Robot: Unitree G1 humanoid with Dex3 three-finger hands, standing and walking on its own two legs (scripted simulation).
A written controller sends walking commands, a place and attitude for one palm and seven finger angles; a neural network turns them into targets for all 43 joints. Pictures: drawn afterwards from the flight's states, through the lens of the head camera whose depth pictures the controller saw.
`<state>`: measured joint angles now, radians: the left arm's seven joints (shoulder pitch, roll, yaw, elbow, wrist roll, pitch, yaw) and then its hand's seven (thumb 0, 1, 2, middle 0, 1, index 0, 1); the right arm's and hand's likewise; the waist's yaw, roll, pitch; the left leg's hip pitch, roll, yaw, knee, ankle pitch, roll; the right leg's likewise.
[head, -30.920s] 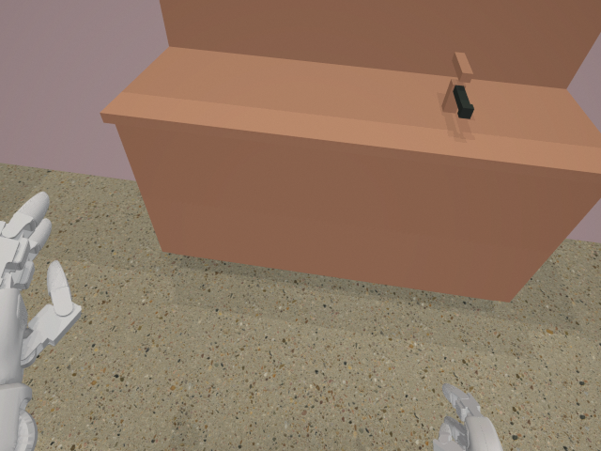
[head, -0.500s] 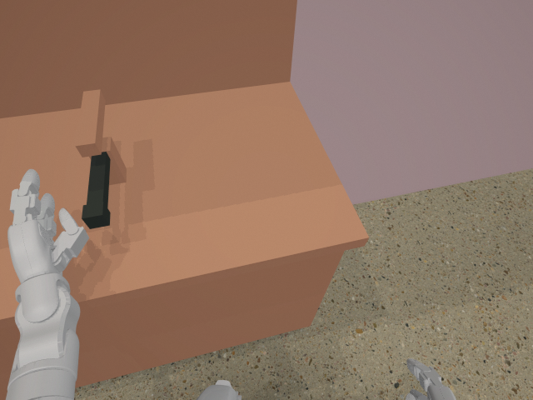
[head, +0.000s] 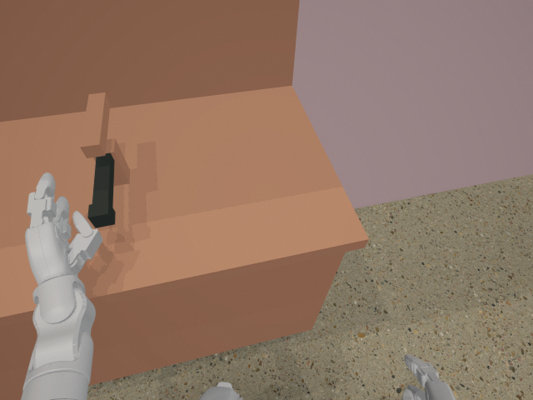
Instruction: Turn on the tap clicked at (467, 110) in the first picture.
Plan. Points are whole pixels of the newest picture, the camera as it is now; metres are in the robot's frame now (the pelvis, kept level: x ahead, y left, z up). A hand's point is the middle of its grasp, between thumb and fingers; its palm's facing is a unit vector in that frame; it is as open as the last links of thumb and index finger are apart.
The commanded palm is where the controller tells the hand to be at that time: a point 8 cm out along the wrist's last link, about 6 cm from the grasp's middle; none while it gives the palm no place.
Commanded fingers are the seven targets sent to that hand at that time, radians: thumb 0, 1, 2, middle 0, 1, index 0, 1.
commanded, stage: push the lever round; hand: left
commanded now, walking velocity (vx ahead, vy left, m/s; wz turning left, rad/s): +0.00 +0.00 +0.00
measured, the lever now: (102, 214) +0.36 +0.27 +0.07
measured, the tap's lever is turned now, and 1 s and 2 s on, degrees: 1 26 57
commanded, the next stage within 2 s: none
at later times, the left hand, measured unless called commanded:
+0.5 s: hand (119, 229) +0.34 +0.24 +0.07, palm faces +0.54 -0.84 -0.07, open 7.7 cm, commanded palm +0.29 +0.26 +0.07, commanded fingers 0.00 0.90 0.90 -0.15 -0.15 -0.15 -0.15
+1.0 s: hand (146, 219) +0.36 +0.21 +0.07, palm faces +0.63 -0.78 -0.07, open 7.6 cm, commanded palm +0.31 +0.23 +0.07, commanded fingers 0.00 0.90 0.90 -0.15 -0.15 -0.15 -0.15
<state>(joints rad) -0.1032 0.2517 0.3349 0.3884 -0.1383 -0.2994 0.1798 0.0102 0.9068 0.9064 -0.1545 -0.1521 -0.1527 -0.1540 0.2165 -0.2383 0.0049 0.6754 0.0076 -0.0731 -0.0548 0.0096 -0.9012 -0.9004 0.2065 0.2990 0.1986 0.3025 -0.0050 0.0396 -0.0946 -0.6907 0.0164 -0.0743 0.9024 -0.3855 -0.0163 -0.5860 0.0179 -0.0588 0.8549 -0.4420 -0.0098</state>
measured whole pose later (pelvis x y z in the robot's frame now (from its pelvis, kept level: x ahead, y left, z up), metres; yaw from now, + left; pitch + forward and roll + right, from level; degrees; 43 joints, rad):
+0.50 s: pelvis +0.00 +0.00 +0.00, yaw +0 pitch +9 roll -2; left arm -0.14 0.18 0.25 0.38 -0.08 -0.29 0.34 0.00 0.91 0.91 -0.15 -0.15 -0.15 -0.15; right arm 0.22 -0.23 0.00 0.67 -0.01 -0.05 -0.04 0.01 -0.90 -0.90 0.21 0.30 0.20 0.30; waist -0.01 0.04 -0.10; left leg -0.69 0.01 -0.07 0.90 -0.38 -0.01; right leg -0.58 0.02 -0.06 0.86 -0.44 -0.01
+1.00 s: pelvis +0.00 +0.00 +0.00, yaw +0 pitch +9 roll -2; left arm -0.20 0.07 0.15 0.39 0.02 -0.22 0.58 0.01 0.94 0.91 -0.15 -0.15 -0.15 -0.15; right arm 0.19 -0.21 -0.01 0.68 -0.03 0.00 -0.02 0.01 -0.90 -0.90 0.21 0.30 0.20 0.30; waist -0.01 0.04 -0.11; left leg -0.68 0.01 -0.07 0.90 -0.39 -0.02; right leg -0.57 0.01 -0.06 0.85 -0.45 -0.01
